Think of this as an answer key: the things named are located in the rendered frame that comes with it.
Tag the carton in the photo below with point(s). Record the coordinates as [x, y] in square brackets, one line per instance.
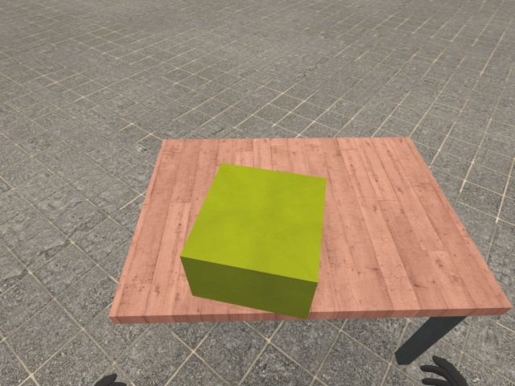
[257, 239]

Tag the table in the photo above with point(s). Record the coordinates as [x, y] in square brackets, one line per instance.
[392, 245]

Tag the robot right hand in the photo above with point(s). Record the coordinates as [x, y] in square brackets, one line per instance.
[446, 370]

